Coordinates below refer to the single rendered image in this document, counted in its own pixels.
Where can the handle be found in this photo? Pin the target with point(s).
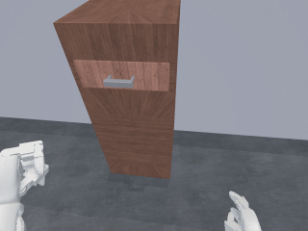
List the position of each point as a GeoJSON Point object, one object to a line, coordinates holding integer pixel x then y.
{"type": "Point", "coordinates": [118, 83]}

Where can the cabinet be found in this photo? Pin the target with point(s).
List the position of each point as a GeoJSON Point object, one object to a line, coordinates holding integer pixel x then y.
{"type": "Point", "coordinates": [135, 128]}

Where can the drawer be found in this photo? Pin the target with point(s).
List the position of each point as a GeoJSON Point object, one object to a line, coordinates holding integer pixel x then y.
{"type": "Point", "coordinates": [148, 75]}

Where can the right robot hand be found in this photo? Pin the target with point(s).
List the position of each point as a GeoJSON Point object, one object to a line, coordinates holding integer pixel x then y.
{"type": "Point", "coordinates": [246, 217]}

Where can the left robot hand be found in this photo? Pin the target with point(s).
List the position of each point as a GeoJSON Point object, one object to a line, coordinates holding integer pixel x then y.
{"type": "Point", "coordinates": [12, 169]}

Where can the left robot forearm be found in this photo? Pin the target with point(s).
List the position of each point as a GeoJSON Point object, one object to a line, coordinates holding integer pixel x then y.
{"type": "Point", "coordinates": [10, 216]}

